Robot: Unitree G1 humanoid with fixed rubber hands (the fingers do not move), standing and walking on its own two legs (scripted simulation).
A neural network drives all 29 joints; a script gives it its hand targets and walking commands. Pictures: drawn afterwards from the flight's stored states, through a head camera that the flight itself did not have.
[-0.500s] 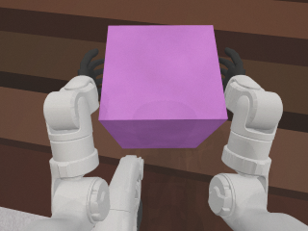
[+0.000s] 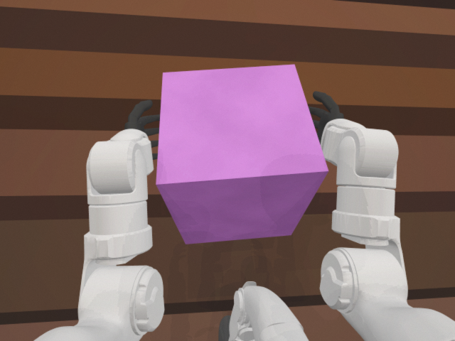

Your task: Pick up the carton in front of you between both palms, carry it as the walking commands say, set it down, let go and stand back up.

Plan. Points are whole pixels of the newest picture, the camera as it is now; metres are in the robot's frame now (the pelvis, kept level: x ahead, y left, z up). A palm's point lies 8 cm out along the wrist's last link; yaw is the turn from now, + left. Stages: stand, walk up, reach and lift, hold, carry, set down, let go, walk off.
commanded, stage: carry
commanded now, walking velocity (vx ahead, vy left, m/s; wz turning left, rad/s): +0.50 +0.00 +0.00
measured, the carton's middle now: (234, 163) +0.38 -0.03 +0.10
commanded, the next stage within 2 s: none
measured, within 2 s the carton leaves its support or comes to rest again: neither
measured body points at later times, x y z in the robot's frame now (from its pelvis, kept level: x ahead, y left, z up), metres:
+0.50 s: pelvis +0.30 +0.17 +0.15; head +0.32 +0.16 +0.60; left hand +0.70 +0.33 +0.33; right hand +0.71 +0.03 +0.32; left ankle +0.46 +0.30 -0.46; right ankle +0.16 -0.05 -0.55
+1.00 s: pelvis +0.59 +0.23 +0.31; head +0.60 +0.28 +0.76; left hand +0.96 +0.43 +0.47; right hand +0.99 +0.13 +0.49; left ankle +0.46 +0.29 -0.44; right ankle +0.77 +0.16 -0.25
